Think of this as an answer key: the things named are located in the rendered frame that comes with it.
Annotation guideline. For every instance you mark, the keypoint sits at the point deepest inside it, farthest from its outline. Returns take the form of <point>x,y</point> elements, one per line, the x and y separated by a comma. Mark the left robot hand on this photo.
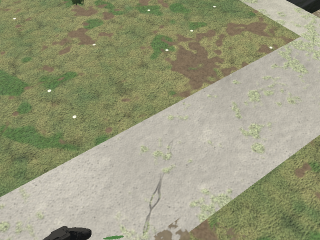
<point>65,233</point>

